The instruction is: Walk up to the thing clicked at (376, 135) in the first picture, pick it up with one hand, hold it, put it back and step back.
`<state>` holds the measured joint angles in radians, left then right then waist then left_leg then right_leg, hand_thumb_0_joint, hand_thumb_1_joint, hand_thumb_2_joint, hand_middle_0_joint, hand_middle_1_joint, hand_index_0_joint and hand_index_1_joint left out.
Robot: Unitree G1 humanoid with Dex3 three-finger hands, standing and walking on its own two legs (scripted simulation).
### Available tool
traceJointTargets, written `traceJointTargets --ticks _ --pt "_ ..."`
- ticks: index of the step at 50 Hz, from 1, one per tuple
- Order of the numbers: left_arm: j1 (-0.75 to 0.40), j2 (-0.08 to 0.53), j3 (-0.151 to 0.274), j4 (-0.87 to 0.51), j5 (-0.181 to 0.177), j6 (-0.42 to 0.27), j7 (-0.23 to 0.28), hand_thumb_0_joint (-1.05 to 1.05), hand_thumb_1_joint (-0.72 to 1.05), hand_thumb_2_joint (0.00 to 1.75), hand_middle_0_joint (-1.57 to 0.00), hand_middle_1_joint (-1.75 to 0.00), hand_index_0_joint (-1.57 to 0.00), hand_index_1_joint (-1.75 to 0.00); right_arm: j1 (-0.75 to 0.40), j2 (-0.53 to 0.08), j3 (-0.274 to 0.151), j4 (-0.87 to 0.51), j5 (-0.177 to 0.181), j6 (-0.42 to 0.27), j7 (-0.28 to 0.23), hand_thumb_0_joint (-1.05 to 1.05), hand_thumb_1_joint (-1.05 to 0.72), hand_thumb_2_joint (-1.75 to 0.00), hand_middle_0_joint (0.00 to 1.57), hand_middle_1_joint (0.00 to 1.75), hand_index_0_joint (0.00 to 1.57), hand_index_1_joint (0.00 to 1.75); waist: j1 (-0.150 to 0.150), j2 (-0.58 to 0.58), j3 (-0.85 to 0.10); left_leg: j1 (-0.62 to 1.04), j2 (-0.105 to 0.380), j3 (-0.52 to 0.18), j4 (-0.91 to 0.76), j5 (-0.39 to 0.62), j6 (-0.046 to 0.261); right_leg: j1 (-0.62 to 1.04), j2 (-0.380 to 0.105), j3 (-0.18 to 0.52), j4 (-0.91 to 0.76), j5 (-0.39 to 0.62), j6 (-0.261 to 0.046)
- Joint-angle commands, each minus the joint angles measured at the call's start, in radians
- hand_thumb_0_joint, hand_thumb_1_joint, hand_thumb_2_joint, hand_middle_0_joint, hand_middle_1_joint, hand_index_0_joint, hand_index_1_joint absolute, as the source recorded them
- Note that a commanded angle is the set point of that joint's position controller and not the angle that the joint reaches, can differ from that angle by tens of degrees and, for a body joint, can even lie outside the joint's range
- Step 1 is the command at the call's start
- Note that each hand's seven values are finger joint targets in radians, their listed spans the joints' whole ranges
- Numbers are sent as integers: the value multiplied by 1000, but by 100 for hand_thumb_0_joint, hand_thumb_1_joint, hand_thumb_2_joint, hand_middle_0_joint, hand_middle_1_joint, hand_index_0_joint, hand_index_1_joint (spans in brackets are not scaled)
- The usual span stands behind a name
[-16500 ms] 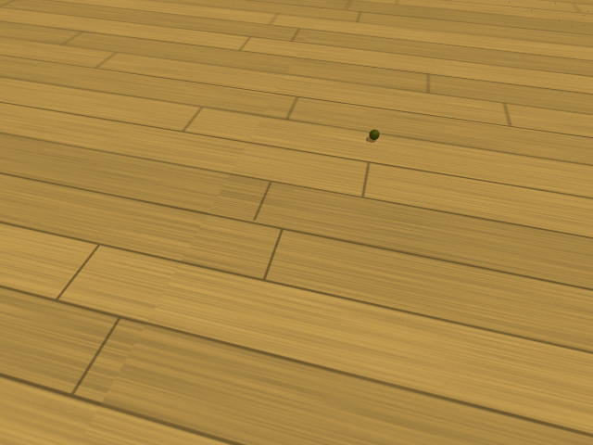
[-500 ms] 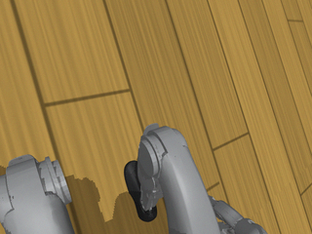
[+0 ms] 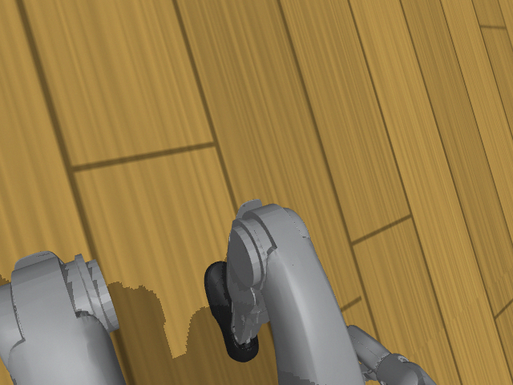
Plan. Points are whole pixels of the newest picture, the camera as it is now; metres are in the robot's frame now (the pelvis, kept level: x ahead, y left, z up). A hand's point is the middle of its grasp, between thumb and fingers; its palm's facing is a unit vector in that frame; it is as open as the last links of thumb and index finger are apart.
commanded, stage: close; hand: left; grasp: from above
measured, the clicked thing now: out of the picture +0.40 +0.38 -0.26
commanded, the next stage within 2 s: settle in 0.94 s
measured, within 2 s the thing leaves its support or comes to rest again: leaves its support in 1.32 s
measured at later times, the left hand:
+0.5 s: hand out of the picture +0.40 +0.36 -0.25, palm faces -0.44 -0.19 -0.88, open 9.3 cm
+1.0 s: hand out of the picture +0.39 +0.37 -0.24, palm faces -0.44 -0.16 -0.88, open 6.9 cm
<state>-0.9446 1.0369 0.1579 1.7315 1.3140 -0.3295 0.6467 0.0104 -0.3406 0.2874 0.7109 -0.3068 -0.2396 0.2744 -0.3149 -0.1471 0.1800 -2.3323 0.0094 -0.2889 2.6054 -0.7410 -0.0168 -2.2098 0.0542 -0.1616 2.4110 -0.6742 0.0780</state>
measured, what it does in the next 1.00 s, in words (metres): stands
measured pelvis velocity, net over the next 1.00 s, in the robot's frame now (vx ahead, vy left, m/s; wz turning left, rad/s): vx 0.00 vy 0.00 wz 0.00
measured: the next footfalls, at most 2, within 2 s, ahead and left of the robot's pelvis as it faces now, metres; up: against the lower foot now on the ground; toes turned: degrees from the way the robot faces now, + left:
none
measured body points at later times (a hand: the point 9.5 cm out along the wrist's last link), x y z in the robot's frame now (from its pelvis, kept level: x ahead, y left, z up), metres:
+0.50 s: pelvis +0.00 +0.00 +0.00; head +0.26 +0.14 +0.34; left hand +0.42 +0.37 -0.20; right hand +0.09 -0.26 -0.05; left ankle +0.06 +0.13 -0.26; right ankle +0.12 -0.13 -0.26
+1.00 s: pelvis +0.00 +0.00 +0.00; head +0.26 +0.14 +0.34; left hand +0.41 +0.37 -0.19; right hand +0.09 -0.26 -0.06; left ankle +0.06 +0.13 -0.26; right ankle +0.12 -0.13 -0.26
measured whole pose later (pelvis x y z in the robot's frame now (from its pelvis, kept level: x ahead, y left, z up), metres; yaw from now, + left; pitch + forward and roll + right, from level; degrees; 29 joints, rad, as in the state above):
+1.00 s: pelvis +0.00 +0.00 +0.00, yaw +0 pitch +25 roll -15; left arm -0.95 1.04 0.14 1.73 1.31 -0.31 0.65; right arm 0.03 -0.35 0.27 0.72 -0.31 -0.24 0.26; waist -0.31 -0.15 0.17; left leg -2.34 0.01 -0.28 2.59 -0.73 -0.01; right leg -2.22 0.05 -0.16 2.40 -0.66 0.07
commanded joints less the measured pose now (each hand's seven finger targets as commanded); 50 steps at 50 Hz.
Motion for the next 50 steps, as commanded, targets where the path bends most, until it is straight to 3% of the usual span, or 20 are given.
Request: traceJointTargets --ticks 1,4,6,9,11,13,14,15,17,18,22,23,24,26,28,29,38,39,43,50 --pt "-203 241 3 -91 -11 2 73 0 -2 59 -37 -81 -42 -76 172 -339 -99 21 8 8 -13 0 -88 -89 20 30 20 30 -44 487 -649 463 30 129 -280 249 21 319 40 -122 -194 262 -87" --pt "-211 243 -16 -81 -10 33 80 0 1 57 -40 -78 -45 -73 160 -342 -103 18 11 2 -21 0 -88 -89 20 30 20 30 -48 476 -609 430 29 138 -291 178 24 296 41 -112 -216 201 -88" --pt "-228 259 -6 -94 -18 46 85 0 4 55 -42 -75 -47 -70 160 -346 -107 24 16 0 -24 0 -88 -89 20 30 20 30 -34 503 -626 447 31 129 -306 193 18 281 37 -114 -205 208 -92" --pt "-213 234 -21 -65 -18 70 73 0 7 55 -45 -75 -50 -70 165 -348 -107 5 16 -11 -16 0 -88 -89 20 30 20 30 -48 514 -610 468 36 119 -315 192 14 271 37 -112 -196 211 -94" --pt "-220 245 -7 -94 -37 73 67 0 11 51 -48 -72 -53 -67 166 -349 -109 8 24 -16 -17 0 -88 -89 20 30 20 30 -33 504 -633 466 34 116 -314 202 15 286 34 -112 -196 220 -91" --pt "-234 235 -19 -83 -45 74 53 0 13 46 -50 -69 -55 -63 171 -343 -104 12 22 -27 -8 0 -89 -90 20 30 20 30 -41 539 -620 480 34 115 -311 215 13 273 28 -115 -180 235 -91" --pt "-194 253 7 -45 -54 77 49 0 14 47 -51 -69 -56 -64 160 -356 -109 -1 21 -27 -12 0 -89 -90 20 30 20 30 -40 499 -628 472 37 112 -313 202 16 291 34 -114 -193 222 -91" --pt "-223 250 -8 -101 -55 70 40 0 15 46 -52 -68 -57 -62 162 -347 -106 -1 30 -29 -12 0 -88 -90 20 30 20 30 -35 511 -630 471 34 117 -309 213 14 290 31 -112 -186 234 -91" --pt "-180 299 43 -89 -57 69 35 0 19 46 -55 -68 -60 -63 179 -355 -110 6 26 -21 -14 0 -89 -90 20 30 20 30 -20 530 -666 486 36 120 -306 240 15 323 35 -111 -190 250 -91" --pt "-199 265 22 -107 -63 61 24 0 22 45 -57 -66 -62 -61 174 -348 -111 4 27 -24 -12 0 -88 -90 20 30 20 30 -27 526 -659 488 32 119 -299 246 13 304 27 -115 -178 254 -90" --pt "-174 260 24 -63 -47 53 9 0 30 44 -62 -67 -67 -61 188 -343 -110 12 26 -15 -8 0 -88 -89 20 30 20 30 -41 503 -630 476 34 124 -288 250 16 308 31 -114 -186 263 -88" --pt "-154 265 38 -99 -52 48 10 0 31 45 -64 -65 -69 -60 192 -355 -120 8 23 -10 -12 0 -88 -89 20 30 20 30 -25 522 -656 482 31 128 -302 271 15 331 36 -113 -198 272 -90" --pt "-158 231 17 -83 -58 42 5 0 32 47 -65 -65 -70 -60 178 -346 -118 3 30 -11 -11 0 -88 -90 20 30 20 30 -24 521 -641 478 31 127 -302 262 12 315 32 -112 -189 265 -93" --pt "-187 219 -8 -91 -46 33 -1 0 35 43 -66 -65 -71 -59 186 -348 -112 -2 23 -10 -6 0 -88 -89 20 30 20 30 -48 512 -610 472 30 125 -299 252 15 298 31 -119 -186 261 -89" --pt "-159 251 28 -80 -49 23 4 0 36 41 -67 -64 -72 -57 187 -352 -116 7 26 -2 -10 0 -88 -89 20 30 20 30 -33 490 -625 470 31 117 -304 252 16 306 33 -121 -188 254 -91" --pt "-171 246 16 -69 -44 19 2 0 38 39 -68 -62 -74 -56 197 -356 -114 -5 25 -1 -8 0 -88 -89 20 30 20 30 -50 488 -607 465 30 119 -296 250 19 296 31 -122 -187 257 -87" --pt "-179 251 17 -94 -28 0 22 0 53 37 -78 -62 -84 -55 192 -349 -112 0 14 12 -19 0 -89 -90 20 30 20 30 -39 509 -654 491 31 120 -308 240 15 318 36 -122 -198 243 -92" --pt "-220 240 0 -139 -26 -5 24 0 53 37 -79 -61 -85 -54 188 -340 -109 -2 16 13 -20 0 -88 -89 20 30 20 30 -39 515 -664 481 30 126 -298 245 17 316 36 -119 -198 254 -91" --pt "-184 245 9 -64 -15 7 33 0 60 40 -84 -60 -90 -54 192 -347 -108 7 15 10 -20 0 -88 -89 20 30 20 30 -50 497 -629 483 32 124 -291 244 17 299 35 -123 -188 252 -89" --pt "-223 234 -13 -120 -31 10 45 0 68 35 -91 -54 -97 -48 181 -347 -113 21 12 4 -26 0 -88 -89 20 30 20 30 -42 495 -628 471 32 117 -312 210 15 283 34 -124 -202 222 -90"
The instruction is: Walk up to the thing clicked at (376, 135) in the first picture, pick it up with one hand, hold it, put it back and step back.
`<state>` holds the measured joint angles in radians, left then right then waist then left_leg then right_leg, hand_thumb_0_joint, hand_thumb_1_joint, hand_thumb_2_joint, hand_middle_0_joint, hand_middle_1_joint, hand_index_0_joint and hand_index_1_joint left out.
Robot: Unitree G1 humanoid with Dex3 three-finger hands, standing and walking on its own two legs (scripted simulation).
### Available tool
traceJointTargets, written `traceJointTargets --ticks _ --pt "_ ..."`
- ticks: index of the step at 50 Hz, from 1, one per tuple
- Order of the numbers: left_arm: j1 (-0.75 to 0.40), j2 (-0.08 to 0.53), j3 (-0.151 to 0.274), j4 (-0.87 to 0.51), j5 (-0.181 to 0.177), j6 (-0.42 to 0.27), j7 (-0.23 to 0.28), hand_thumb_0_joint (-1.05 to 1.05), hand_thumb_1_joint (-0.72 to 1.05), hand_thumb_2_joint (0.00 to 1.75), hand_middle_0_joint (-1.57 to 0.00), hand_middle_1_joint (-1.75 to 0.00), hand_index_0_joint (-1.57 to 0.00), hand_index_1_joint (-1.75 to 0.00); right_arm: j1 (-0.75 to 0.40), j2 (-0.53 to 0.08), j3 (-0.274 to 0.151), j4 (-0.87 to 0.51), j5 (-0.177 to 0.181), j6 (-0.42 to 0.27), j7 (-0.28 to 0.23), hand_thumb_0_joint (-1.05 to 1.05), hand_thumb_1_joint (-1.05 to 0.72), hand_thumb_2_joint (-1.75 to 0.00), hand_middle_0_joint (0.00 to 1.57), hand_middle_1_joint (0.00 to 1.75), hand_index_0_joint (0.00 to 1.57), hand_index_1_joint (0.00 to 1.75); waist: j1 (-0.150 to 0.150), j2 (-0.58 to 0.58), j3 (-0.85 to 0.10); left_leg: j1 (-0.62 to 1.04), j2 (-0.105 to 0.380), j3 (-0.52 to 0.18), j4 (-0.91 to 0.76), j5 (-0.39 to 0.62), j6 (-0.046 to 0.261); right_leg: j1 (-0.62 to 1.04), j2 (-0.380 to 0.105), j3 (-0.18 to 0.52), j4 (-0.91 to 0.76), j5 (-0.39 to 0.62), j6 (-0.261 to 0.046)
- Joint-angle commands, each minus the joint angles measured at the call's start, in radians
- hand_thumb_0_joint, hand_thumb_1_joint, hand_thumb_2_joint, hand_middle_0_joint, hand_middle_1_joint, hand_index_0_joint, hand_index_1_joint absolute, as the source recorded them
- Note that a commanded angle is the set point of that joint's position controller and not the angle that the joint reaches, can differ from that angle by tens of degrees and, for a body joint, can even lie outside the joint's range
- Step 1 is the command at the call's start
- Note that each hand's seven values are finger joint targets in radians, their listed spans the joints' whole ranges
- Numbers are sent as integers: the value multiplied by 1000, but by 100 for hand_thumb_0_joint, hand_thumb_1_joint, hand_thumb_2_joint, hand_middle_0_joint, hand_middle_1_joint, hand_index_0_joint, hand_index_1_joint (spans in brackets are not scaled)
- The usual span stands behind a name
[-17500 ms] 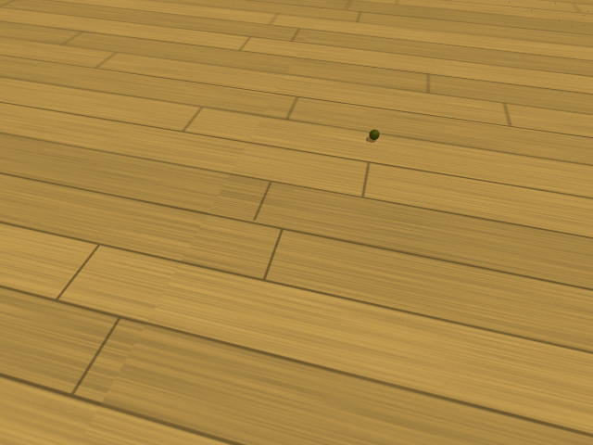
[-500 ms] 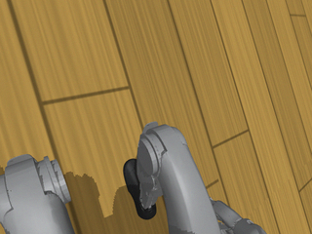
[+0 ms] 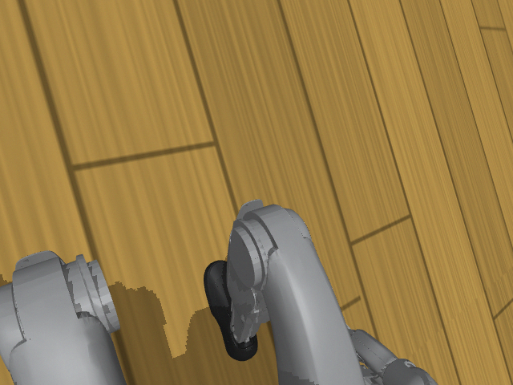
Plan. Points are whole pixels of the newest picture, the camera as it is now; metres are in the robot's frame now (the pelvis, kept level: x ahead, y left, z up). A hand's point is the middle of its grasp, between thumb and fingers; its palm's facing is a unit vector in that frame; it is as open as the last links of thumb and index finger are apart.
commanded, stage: settle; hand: left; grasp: from above
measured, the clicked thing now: out of the picture +0.41 +0.38 -0.27
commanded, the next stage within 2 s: lift in 0.98 s
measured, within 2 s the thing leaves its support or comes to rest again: leaves its support in 0.32 s
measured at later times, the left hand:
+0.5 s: hand out of the picture +0.40 +0.38 -0.20, palm faces -0.39 -0.15 -0.91, open 6.6 cm
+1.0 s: hand out of the picture +0.40 +0.38 -0.12, palm faces -0.42 -0.12 -0.90, open 6.6 cm
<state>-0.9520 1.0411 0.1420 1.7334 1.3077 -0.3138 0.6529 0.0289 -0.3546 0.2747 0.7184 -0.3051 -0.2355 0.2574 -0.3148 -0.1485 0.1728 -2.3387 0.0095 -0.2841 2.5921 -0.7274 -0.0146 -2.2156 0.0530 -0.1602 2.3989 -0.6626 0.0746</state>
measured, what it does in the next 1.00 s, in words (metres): stands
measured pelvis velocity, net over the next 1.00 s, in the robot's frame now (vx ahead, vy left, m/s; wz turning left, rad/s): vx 0.00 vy -0.01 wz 0.09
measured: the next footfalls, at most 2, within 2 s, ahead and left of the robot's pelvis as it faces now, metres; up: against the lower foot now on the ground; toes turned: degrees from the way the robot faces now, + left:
none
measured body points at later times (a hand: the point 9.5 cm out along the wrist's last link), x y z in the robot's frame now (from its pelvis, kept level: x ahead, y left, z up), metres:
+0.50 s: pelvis +0.00 +0.00 +0.01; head +0.24 +0.13 +0.36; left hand +0.42 +0.38 -0.15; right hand +0.10 -0.26 -0.07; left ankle +0.06 +0.13 -0.26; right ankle +0.12 -0.13 -0.26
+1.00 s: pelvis +0.00 -0.01 +0.03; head +0.22 +0.09 +0.41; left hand +0.42 +0.38 -0.07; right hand +0.11 -0.27 -0.07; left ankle +0.06 +0.13 -0.26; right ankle +0.12 -0.13 -0.26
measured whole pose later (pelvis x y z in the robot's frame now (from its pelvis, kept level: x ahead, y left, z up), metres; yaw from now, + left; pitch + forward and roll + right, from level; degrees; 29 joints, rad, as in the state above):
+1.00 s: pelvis +0.00 -0.01 +0.03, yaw +5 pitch +32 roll -10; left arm -0.88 0.82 0.13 1.35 1.24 -0.27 0.33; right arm 0.12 -0.32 0.09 0.70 -0.14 -0.06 0.20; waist -0.21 0.00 -0.02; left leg -2.33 0.00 -0.18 2.44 -0.67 -0.01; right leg -2.23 0.01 -0.09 2.32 -0.65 0.05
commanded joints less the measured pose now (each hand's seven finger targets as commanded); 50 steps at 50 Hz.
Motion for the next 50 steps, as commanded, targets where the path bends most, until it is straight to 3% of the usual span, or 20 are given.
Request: traceJointTargets --ticks 1,3,7,8,9,10,11,13,14,16,18,20,22,23,27,29,34,36,45,50 --pt "-211 242 13 -115 -27 -5 43 0 70 35 -92 -54 -98 -48 165 -335 -98 15 12 0 -8 0 -88 -89 20 30 20 30 -39 516 -633 495 32 108 -302 217 9 297 32 -126 -182 225 -88" --pt "-187 214 1 -70 -28 3 39 0 63 36 -92 -57 -99 -50 157 -334 -98 3 8 -5 -7 0 -90 -90 20 30 20 30 -52 479 -613 470 34 114 -287 197 15 304 34 -121 -187 218 -85" --pt "-237 247 20 -126 -35 8 33 0 62 33 -92 -53 -98 -47 170 -334 -99 12 13 -8 -3 0 -90 -90 20 30 20 30 -40 536 -651 508 32 108 -298 229 9 295 27 -125 -177 243 -88" --pt "-223 236 5 -105 -33 17 24 0 61 34 -92 -54 -98 -48 165 -332 -100 14 17 -9 -4 0 -90 -90 20 30 20 30 -40 528 -635 495 31 112 -300 218 9 291 28 -122 -180 236 -88" --pt "-230 256 26 -156 -37 13 25 0 61 34 -92 -53 -98 -47 172 -334 -101 2 15 -6 -3 0 -90 -90 20 30 20 30 -34 559 -663 509 30 114 -309 232 9 309 30 -122 -183 245 -89" --pt "-206 264 30 -94 -24 26 16 0 62 36 -93 -54 -99 -48 178 -337 -102 1 19 -7 -2 0 -90 -90 20 30 20 30 -42 544 -648 511 31 112 -298 221 9 293 25 -121 -170 241 -89" --pt "-244 247 15 -172 -28 22 7 0 64 36 -94 -54 -100 -48 179 -328 -106 2 20 -12 2 0 -90 -90 20 30 20 30 -35 564 -657 518 29 117 -297 231 7 281 26 -120 -164 248 -89" --pt "-219 269 44 -169 -26 33 0 0 68 39 -98 -55 -104 -49 178 -332 -117 4 23 -15 5 0 -90 -90 20 30 20 30 -27 589 -688 552 31 117 -295 251 5 289 24 -117 -161 258 -90" --pt "-209 283 71 -221 -41 29 0 0 68 40 -99 -53 -104 -48 173 -334 -122 -2 29 -13 4 0 -90 -90 20 30 20 30 -1 604 -719 551 27 121 -313 264 3 304 25 -115 -170 259 -93" --pt "-172 256 76 -275 -49 36 -7 0 72 40 -101 -53 -107 -48 179 -314 -132 -2 35 -5 7 0 -90 -90 20 30 20 30 24 647 -770 584 25 129 -329 298 -4 314 23 -113 -164 288 -98" --pt "-155 220 53 -275 -50 49 -34 0 73 39 -102 -53 -108 -47 173 -303 -146 4 42 2 12 0 -90 -90 20 30 20 30 27 645 -747 558 23 143 -331 285 -3 294 26 -103 -172 275 -101" --pt "-184 224 59 -307 -58 58 -54 0 73 38 -102 -53 -107 -47 188 -302 -162 0 55 12 12 0 -90 -90 20 30 20 30 23 625 -746 527 19 148 -326 261 4 280 21 -95 -179 261 -100" --pt "-181 185 50 -351 -77 71 -76 0 74 40 -103 -52 -108 -46 197 -296 -178 -9 67 26 9 0 -90 -90 20 30 20 30 37 601 -792 535 17 154 -331 279 9 290 20 -87 -199 274 -100" --pt "-171 155 27 -338 -79 76 -92 0 75 37 -104 -51 -109 -45 205 -285 -183 1 74 29 11 0 -90 -90 20 30 20 30 34 596 -776 523 17 161 -325 272 13 282 22 -79 -203 270 -101" --pt "-162 99 11 -391 -114 89 -152 0 75 37 -103 -52 -109 -46 229 -270 -214 -3 103 52 6 0 -90 -90 20 30 20 30 53 526 -781 484 8 165 -356 222 25 274 14 -64 -237 228 -100" --pt "-168 67 -4 -408 -124 87 -189 0 74 39 -103 -54 -108 -48 239 -269 -227 -11 115 65 2 0 -90 -90 20 30 20 30 47 510 -786 485 6 156 -376 195 25 256 8 -65 -238 203 -102" --pt "-203 51 -15 -472 -119 74 -248 0 75 41 -105 -54 -111 -49 249 -250 -247 -20 148 102 -13 0 -90 -90 20 30 20 30 69 492 -813 506 -2 159 -404 183 26 249 -2 -48 -245 190 -104" --pt "-216 49 -20 -484 -109 64 -266 0 75 41 -105 -55 -110 -50 256 -242 -247 -25 155 115 -20 0 -91 -90 20 30 20 30 60 460 -799 483 -7 174 -395 181 33 267 -2 -37 -266 189 -103" --pt "-220 99 37 -538 -86 39 -284 0 75 46 -105 -57 -110 -52 268 -216 -263 -39 166 164 -58 0 -91 -90 20 30 20 30 103 471 -880 514 -17 213 -413 210 36 307 -10 -7 -295 191 -109" --pt "-227 77 23 -539 -83 51 -296 0 78 46 -107 -57 -112 -52 284 -203 -274 -38 173 185 -75 0 -91 -90 20 30 20 30 99 466 -890 526 -17 217 -445 190 38 307 -11 0 -315 171 -112"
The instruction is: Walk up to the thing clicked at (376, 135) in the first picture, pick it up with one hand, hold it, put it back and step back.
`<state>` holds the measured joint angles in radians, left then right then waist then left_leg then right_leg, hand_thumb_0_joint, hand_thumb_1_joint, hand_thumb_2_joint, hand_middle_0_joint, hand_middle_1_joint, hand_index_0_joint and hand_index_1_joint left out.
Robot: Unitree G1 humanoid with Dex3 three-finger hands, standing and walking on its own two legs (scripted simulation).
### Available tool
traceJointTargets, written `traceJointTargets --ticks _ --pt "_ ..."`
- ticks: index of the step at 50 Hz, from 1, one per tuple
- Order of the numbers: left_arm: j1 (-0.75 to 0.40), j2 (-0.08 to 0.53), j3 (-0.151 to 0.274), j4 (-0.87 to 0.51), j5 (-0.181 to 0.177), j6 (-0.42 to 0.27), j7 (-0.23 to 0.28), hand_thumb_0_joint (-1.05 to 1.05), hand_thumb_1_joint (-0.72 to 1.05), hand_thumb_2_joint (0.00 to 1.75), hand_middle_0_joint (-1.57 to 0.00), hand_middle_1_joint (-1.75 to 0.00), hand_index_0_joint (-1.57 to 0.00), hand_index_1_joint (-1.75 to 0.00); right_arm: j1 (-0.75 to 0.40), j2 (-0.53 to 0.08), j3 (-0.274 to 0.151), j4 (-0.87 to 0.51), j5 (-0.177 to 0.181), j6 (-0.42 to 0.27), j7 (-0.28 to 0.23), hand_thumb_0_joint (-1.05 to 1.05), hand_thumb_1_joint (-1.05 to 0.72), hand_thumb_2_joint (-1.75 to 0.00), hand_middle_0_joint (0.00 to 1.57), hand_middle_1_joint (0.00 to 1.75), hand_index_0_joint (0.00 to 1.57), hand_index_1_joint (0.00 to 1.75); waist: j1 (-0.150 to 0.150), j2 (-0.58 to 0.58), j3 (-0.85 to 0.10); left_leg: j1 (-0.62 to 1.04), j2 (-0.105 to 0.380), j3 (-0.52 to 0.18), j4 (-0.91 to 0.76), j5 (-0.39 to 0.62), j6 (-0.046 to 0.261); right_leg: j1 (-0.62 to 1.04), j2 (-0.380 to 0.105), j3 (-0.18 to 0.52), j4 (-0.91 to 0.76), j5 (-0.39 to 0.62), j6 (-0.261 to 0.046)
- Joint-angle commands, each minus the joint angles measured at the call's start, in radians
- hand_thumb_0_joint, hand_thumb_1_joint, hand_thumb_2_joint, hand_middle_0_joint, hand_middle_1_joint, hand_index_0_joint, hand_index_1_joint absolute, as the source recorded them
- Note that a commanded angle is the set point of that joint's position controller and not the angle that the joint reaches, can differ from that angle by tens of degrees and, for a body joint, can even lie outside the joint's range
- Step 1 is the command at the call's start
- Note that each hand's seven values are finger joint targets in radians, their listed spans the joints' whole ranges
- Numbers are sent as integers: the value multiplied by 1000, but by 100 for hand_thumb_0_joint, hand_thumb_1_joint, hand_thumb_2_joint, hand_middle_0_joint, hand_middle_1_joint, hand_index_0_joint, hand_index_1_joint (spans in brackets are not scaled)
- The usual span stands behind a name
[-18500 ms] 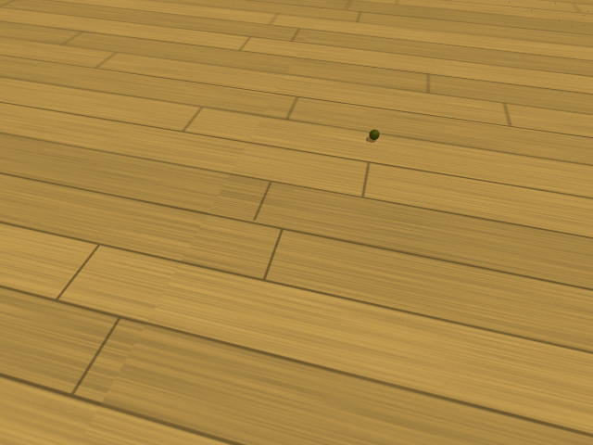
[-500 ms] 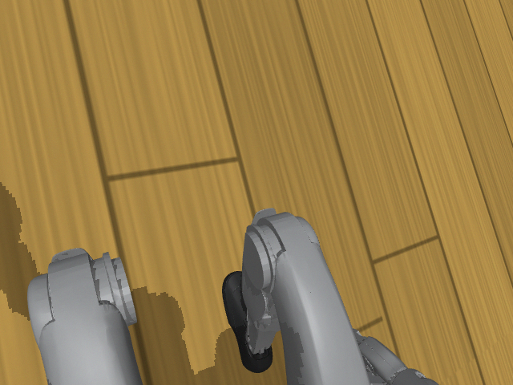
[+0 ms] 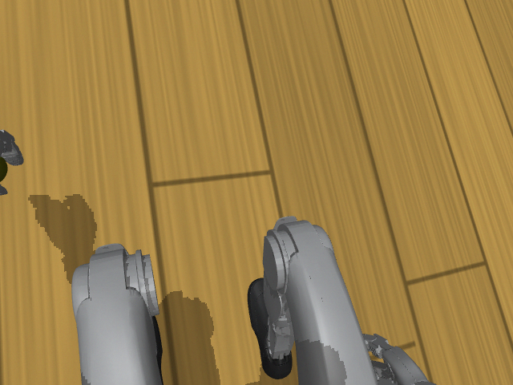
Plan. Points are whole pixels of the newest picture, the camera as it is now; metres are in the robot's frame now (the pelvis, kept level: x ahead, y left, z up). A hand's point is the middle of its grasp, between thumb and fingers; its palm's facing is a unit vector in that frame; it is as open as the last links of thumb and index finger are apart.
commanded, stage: lift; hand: left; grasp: from above
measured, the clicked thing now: out of the picture +0.46 +0.36 -0.17
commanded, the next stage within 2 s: hold in 1.80 s
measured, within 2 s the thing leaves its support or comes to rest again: neither
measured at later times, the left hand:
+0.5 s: hand out of the picture +0.41 +0.35 -0.07, palm faces -0.46 -0.09 -0.89, open 6.5 cm
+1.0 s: hand out of the picture +0.35 +0.33 +0.12, palm faces -0.40 -0.14 -0.91, open 6.5 cm
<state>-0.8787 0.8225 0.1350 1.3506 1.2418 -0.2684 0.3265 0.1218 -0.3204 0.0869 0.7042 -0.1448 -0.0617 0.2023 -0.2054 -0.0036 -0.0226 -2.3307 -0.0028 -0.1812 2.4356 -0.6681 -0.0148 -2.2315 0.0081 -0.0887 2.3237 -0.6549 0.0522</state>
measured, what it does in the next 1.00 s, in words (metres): rises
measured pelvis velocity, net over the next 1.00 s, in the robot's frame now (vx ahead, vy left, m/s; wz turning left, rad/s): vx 0.00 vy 0.01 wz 0.11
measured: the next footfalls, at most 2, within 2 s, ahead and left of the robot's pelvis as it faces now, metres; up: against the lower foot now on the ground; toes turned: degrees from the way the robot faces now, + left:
none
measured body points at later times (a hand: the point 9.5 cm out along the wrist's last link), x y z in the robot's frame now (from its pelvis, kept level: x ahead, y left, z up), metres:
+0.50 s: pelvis +0.00 +0.00 +0.05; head +0.21 +0.07 +0.45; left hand +0.43 +0.35 -0.02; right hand +0.09 -0.27 -0.06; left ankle +0.08 +0.13 -0.29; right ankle +0.11 -0.13 -0.29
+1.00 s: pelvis +0.00 +0.01 +0.20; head +0.15 +0.05 +0.63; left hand +0.36 +0.33 +0.18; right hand +0.17 -0.24 +0.09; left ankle +0.08 +0.13 -0.29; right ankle +0.11 -0.13 -0.29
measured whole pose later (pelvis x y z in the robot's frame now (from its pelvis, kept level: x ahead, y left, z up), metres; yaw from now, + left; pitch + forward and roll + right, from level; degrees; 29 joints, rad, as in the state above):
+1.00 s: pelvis +0.00 +0.01 +0.20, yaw +6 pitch +28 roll -6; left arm -0.41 0.58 -0.02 0.67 0.99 -0.05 0.06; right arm 0.13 -0.25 -0.03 0.66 0.01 0.04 0.02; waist -0.07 0.05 -0.17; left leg -1.66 0.02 -0.08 1.78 -0.61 0.01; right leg -1.60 -0.01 -0.04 1.71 -0.59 0.05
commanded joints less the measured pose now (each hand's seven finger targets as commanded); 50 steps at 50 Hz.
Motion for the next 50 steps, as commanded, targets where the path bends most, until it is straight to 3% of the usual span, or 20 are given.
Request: traceJointTargets --ticks 1,4,5,9,11,13,17,19,25,31,33,35,38,43,44,45,50 --pt "-300 292 29 -155 -19 8 27 0 77 48 -107 -58 -112 -53 194 -240 -91 -22 14 13 -25 0 -91 -90 20 30 20 30 -11 307 -677 514 -6 116 -293 114 41 312 32 -73 -249 153 -87" --pt "-305 267 10 -148 -26 15 11 0 77 50 -107 -57 -111 -53 198 -241 -93 -21 18 17 -35 0 -91 -90 20 30 20 30 -20 298 -651 512 -9 107 -312 88 40 286 25 -77 -253 129 -89" --pt "-314 267 3 -158 -23 14 5 0 79 42 -112 -57 -117 -52 201 -236 -95 -19 23 20 -39 0 -94 -91 20 30 20 30 -17 307 -661 517 -6 107 -322 77 40 285 27 -75 -256 123 -90" --pt "-278 280 39 -204 -60 30 -15 0 71 42 -104 -56 -108 -51 219 -234 -111 -23 32 24 -48 0 -92 -91 20 30 20 30 15 319 -729 568 -12 117 -346 123 39 330 18 -65 -269 165 -89" --pt "-273 268 33 -238 -76 40 -35 0 68 44 -101 -59 -106 -54 224 -228 -121 -29 41 28 -53 0 -92 -91 20 30 20 30 19 328 -757 598 -10 121 -363 135 40 346 16 -60 -285 177 -88" --pt "-248 289 53 -263 -77 49 -50 0 68 43 -100 -60 -106 -54 226 -225 -134 -29 51 34 -58 0 -92 -91 20 30 20 30 39 323 -780 615 -12 124 -381 143 40 354 15 -54 -294 179 -91" --pt "-221 253 31 -338 -84 57 -90 0 68 47 -103 -58 -107 -54 239 -208 -152 -30 65 45 -67 0 -92 -91 20 30 20 30 45 301 -776 632 -12 135 -411 149 45 396 14 -41 -337 184 -90" --pt "-202 251 40 -389 -99 56 -107 0 68 49 -102 -61 -106 -56 236 -202 -158 -41 71 51 -72 0 -92 -91 20 30 20 30 54 292 -793 643 -12 134 -435 146 48 424 15 -37 -356 178 -89" --pt "-103 167 4 -490 -143 69 -161 0 61 50 -95 -65 -100 -60 227 -190 -180 -61 92 63 -92 0 -92 -91 20 30 20 30 74 261 -775 699 -4 113 -529 105 48 460 13 -31 -421 155 -84" --pt "-13 138 -6 -613 -192 92 -192 0 59 49 -91 -68 -97 -61 198 -175 -185 -100 116 72 -114 0 -92 -90 20 30 20 30 85 215 -745 735 -3 102 -631 44 55 541 16 -17 -517 109 -80" --pt "15 117 -20 -663 -203 101 -203 0 57 49 -90 -67 -96 -61 183 -170 -188 -108 123 71 -124 0 -92 -90 20 30 20 30 91 221 -734 784 3 91 -679 27 52 559 16 -17 -543 103 -78" --pt "19 140 0 -728 -207 112 -204 0 57 49 -88 -71 -95 -64 170 -170 -194 -117 130 74 -136 0 -92 -91 20 30 20 30 106 246 -781 856 6 86 -717 41 47 601 16 -11 -566 120 -78" --pt "54 106 -14 -802 -219 132 -207 0 58 52 -89 -72 -95 -66 156 -164 -197 -125 141 76 -152 0 -92 -90 20 30 20 30 112 269 -792 961 10 70 -789 73 37 645 11 -11 -600 151 -74" --pt "136 71 -27 -854 -236 176 -209 0 57 51 -89 -71 -95 -65 131 -144 -190 -127 153 81 -180 0 -91 -90 20 30 20 30 116 230 -750 1073 14 77 -896 116 36 769 12 0 -721 178 -68" --pt "148 65 -33 -858 -240 186 -212 0 58 54 -90 -71 -96 -65 127 -139 -188 -128 155 82 -186 0 -91 -90 20 30 20 30 116 212 -737 1090 16 87 -919 104 38 806 14 5 -759 167 -67" --pt "164 21 -63 -878 -251 194 -217 0 58 54 -90 -72 -96 -66 118 -132 -189 -128 157 82 -190 0 -91 -90 20 30 20 30 108 220 -709 1101 16 94 -939 110 37 824 10 11 -785 170 -65" --pt "253 -13 -90 -899 -274 232 -247 0 58 54 -89 -72 -95 -66 93 -113 -177 -127 166 76 -215 0 -91 -90 20 30 20 30 121 178 -641 1199 22 92 -1073 76 35 970 19 20 -911 142 -65"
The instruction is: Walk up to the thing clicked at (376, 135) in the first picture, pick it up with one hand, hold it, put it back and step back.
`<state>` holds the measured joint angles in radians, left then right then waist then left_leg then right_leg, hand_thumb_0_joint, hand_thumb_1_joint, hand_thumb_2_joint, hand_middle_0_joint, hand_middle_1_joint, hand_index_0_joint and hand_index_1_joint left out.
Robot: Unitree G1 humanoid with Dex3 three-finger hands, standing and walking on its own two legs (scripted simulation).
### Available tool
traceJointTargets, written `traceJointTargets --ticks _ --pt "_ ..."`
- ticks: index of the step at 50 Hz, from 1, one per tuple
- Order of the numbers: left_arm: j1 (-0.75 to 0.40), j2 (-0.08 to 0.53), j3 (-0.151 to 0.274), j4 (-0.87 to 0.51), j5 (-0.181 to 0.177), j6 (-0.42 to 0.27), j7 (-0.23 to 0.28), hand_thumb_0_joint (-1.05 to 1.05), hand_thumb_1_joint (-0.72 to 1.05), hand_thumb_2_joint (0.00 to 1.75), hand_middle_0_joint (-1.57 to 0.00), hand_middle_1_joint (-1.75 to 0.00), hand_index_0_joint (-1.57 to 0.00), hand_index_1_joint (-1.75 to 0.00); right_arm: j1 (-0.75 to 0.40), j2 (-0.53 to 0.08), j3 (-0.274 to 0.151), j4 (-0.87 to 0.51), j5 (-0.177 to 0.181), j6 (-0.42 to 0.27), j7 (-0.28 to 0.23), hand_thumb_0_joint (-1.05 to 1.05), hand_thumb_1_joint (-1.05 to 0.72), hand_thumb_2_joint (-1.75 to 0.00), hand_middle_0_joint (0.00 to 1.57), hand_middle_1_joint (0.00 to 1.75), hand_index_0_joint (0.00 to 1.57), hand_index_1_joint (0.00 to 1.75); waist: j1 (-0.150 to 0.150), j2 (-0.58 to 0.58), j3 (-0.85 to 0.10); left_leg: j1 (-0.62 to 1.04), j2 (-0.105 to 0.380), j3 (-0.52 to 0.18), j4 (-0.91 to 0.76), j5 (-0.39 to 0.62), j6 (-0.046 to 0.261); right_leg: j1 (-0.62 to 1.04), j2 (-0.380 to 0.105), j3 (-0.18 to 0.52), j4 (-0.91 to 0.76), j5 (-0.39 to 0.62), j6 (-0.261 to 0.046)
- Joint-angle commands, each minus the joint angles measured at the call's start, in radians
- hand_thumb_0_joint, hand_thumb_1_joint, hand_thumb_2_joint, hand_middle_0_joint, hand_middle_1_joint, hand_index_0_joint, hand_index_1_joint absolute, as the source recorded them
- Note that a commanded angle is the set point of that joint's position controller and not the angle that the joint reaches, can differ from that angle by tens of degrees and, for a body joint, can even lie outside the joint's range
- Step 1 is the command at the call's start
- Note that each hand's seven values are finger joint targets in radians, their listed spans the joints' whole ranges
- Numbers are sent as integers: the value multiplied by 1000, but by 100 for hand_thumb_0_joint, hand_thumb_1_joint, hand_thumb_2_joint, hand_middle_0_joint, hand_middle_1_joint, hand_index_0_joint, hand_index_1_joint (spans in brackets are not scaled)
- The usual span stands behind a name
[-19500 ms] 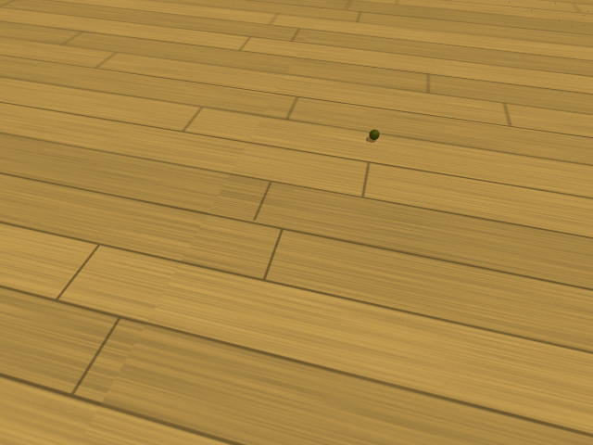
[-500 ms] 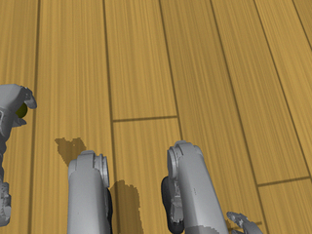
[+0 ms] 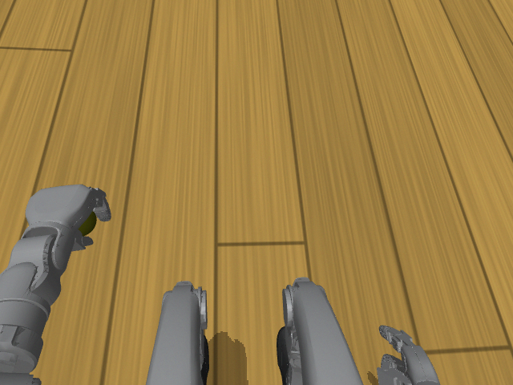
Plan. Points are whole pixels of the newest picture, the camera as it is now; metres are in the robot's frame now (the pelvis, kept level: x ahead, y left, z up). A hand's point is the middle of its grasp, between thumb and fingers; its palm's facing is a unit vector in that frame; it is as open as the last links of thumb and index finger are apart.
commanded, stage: lift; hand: left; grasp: from above
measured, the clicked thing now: (77, 220) +0.40 +0.29 -0.10
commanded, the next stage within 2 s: hold in 0.80 s
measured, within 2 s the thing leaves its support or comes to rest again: neither
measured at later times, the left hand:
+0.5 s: hand (56, 202) +0.35 +0.24 +0.08, palm faces -0.43 -0.09 -0.90, open 6.5 cm
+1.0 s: hand (40, 157) +0.37 +0.23 +0.15, palm faces -0.43 -0.09 -0.90, open 6.5 cm
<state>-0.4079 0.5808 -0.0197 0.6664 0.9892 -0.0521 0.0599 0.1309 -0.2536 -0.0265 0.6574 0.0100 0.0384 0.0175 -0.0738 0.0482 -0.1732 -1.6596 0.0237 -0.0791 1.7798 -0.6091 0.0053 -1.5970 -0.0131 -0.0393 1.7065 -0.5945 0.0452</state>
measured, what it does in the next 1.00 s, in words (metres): rises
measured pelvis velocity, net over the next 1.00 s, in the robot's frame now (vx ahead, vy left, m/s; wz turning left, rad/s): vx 0.07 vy -0.01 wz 0.01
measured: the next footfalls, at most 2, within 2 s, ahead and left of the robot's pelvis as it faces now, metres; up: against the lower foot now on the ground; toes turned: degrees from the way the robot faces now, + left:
none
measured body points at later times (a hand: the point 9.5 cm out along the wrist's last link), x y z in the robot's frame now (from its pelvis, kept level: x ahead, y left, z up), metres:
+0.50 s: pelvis +0.04 -0.01 +0.15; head +0.10 +0.00 +0.60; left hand +0.37 +0.24 +0.13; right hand +0.15 -0.27 +0.03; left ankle +0.08 +0.11 -0.49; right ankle +0.09 -0.15 -0.49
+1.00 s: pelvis +0.07 -0.01 +0.21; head +0.11 -0.02 +0.66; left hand +0.39 +0.23 +0.20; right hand +0.17 -0.27 +0.09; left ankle +0.08 +0.12 -0.49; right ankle +0.09 -0.15 -0.49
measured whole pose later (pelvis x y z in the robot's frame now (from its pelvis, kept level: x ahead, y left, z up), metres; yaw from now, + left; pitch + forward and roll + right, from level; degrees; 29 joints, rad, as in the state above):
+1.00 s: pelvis +0.07 -0.01 +0.21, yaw +1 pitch +8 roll -1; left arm -0.30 0.38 -0.20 0.80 0.98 0.03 0.12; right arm 0.25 -0.24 -0.04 0.74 0.04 -0.01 -0.05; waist -0.03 0.04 -0.07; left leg -0.57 0.03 0.02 0.79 -0.36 0.00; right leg -0.56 -0.01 0.02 0.76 -0.34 0.03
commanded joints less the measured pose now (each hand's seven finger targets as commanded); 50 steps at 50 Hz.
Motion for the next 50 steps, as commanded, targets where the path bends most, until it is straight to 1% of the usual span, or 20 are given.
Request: traceJointTargets --ticks 1,2,4,7,11,15,16,17,18,19,22,24,26,27,33,40,43,45,48,50 --pt "-213 223 57 -224 -19 20 17 0 59 52 -89 -73 -95 -66 84 -176 -63 -77 14 -26 -35 0 -91 -90 20 30 20 30 -10 117 -485 555 -4 0 -429 38 15 362 41 -25 -322 96 -59" --pt "-200 229 62 -221 -23 23 15 0 59 51 -88 -73 -95 -66 78 -170 -57 -77 17 -29 -39 0 -91 -90 20 30 20 30 -9 103 -466 560 -5 5 -447 43 16 395 41 -21 -348 96 -59" --pt "-171 179 34 -217 -31 24 10 0 60 51 -89 -72 -96 -66 75 -162 -52 -73 21 -37 -49 0 -91 -90 20 30 20 30 -16 84 -418 594 -3 1 -494 53 14 433 41 -17 -388 109 -58" --pt "-154 173 31 -190 -25 21 16 0 59 49 -88 -72 -95 -65 76 -156 -48 -69 25 -51 -65 0 -91 -90 20 30 20 30 -11 62 -349 642 -2 6 -570 43 13 503 44 -7 -475 95 -58" --pt "-179 135 -2 -179 -11 12 33 0 61 46 -88 -73 -96 -65 84 -144 -48 -58 24 -72 -76 0 -91 -90 20 30 20 30 -9 62 -317 728 -5 18 -653 70 9 591 45 11 -576 107 -61" --pt "-138 99 -9 -129 -14 16 67 0 62 46 -88 -73 -96 -65 82 -140 -51 -52 27 -90 -75 0 -91 -90 20 30 20 30 5 51 -276 800 -8 26 -731 81 4 679 44 24 -665 102 -60" --pt "-152 87 -25 -138 -4 17 74 0 61 45 -87 -74 -95 -66 87 -134 -51 -49 27 -92 -76 0 -91 -90 20 30 20 30 1 55 -291 830 -12 33 -743 118 2 705 47 28 -686 125 -61" --pt "-152 101 -13 -117 4 19 83 0 59 43 -86 -73 -94 -65 91 -137 -55 -45 28 -94 -77 0 -91 -90 20 30 20 30 7 39 -294 851 -14 41 -754 141 3 736 47 32 -708 139 -61" --pt "-163 88 -31 -112 13 21 92 0 60 43 -86 -73 -95 -64 98 -132 -52 -38 28 -94 -78 0 -91 -90 20 30 20 30 2 31 -294 870 -18 49 -761 181 2 756 48 33 -725 170 -62" --pt "-171 91 -27 -100 16 25 100 0 60 45 -87 -74 -95 -66 106 -132 -53 -35 26 -95 -79 0 -91 -90 20 30 20 30 2 25 -286 880 -22 61 -766 209 5 784 50 39 -748 193 -59" --pt "-224 71 -44 -83 10 37 122 0 62 46 -88 -73 -96 -65 123 -132 -57 -18 24 -98 -79 0 -91 -90 20 30 20 30 1 25 -286 955 -21 66 -815 259 2 838 48 41 -789 246 -57" --pt "-213 66 -51 -39 9 53 133 0 61 46 -88 -74 -96 -66 123 -132 -57 -17 25 -97 -79 0 -91 -90 20 30 20 30 9 15 -257 987 -21 63 -854 282 -1 867 50 40 -821 267 -58" --pt "-182 65 -44 -18 7 64 135 0 58 47 -86 -73 -93 -65 126 -135 -61 -13 25 -96 -78 0 -91 -90 20 30 20 30 23 16 -253 1023 -20 66 -887 304 -3 910 49 40 -849 286 -57" --pt "-186 47 -69 -1 8 71 134 0 59 43 -87 -72 -95 -63 120 -131 -57 -13 24 -95 -77 0 -91 -90 20 30 20 30 18 5 -234 1029 -23 68 -900 317 -2 920 48 42 -863 302 -57" --pt "-182 20 -92 6 -13 91 106 0 57 43 -87 -68 -94 -61 119 -129 -61 -28 29 -90 -72 0 -91 -90 20 30 20 30 35 -13 -198 1090 -31 79 -980 336 -1 1016 44 55 -949 321 -51" --pt "-193 25 -83 -31 -11 73 101 0 59 45 -90 -63 -96 -57 110 -129 -61 -41 31 -93 -76 0 -91 -90 20 30 20 30 30 -10 -174 1188 -27 82 -1068 346 -6 1073 48 47 -1015 324 -54" --pt "-219 32 -83 -53 0 69 105 0 56 47 -87 -68 -93 -61 115 -129 -63 -35 31 -92 -78 0 -91 -90 20 30 20 30 37 -15 -197 1227 -28 81 -1085 402 -7 1103 48 48 -1027 371 -54" --pt "-220 25 -83 -63 -8 71 108 0 58 48 -88 -68 -94 -61 114 -131 -66 -33 32 -91 -77 0 -90 -90 20 30 20 30 37 -14 -205 1256 -30 89 -1096 435 -7 1132 46 52 -1043 406 -52" --pt "-219 -2 -110 -45 -13 82 102 0 61 44 -88 -68 -96 -60 107 -131 -65 -28 36 -86 -76 0 -90 -90 20 30 20 30 29 -25 -178 1288 -31 98 -1119 461 -6 1151 45 52 -1071 433 -49" --pt "-223 12 -109 -36 -5 82 89 0 61 46 -89 -67 -97 -59 106 -134 -67 -23 37 -83 -76 0 -90 -90 20 30 20 30 34 -26 -161 1295 -31 97 -1129 480 -5 1160 48 52 -1085 449 -48"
